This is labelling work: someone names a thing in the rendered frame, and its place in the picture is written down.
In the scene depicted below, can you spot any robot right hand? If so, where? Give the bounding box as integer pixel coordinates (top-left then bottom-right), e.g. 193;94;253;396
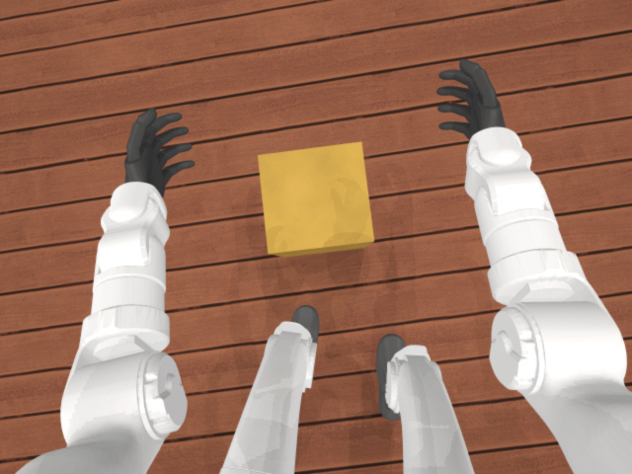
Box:
436;59;506;140

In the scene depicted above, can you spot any robot left hand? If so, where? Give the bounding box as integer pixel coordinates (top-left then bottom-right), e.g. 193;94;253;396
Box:
124;108;195;198

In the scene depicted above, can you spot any robot right forearm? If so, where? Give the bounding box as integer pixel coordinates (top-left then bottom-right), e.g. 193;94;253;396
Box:
465;127;627;376

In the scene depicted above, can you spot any robot right upper arm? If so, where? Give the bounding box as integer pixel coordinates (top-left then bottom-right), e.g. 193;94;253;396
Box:
490;301;632;474

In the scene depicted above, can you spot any carton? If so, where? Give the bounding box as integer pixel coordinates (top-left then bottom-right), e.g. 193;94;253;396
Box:
258;142;374;257

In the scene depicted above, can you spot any robot left forearm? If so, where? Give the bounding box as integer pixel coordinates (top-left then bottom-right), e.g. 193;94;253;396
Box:
60;182;170;443

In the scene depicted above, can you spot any left robot shin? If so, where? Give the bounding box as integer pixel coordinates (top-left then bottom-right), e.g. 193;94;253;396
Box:
265;322;311;351

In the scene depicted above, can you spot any left robot thigh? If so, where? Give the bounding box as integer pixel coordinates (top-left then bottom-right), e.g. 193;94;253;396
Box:
219;331;317;474

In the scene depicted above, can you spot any robot left upper arm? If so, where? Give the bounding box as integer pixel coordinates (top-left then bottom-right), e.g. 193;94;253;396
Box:
15;351;188;474

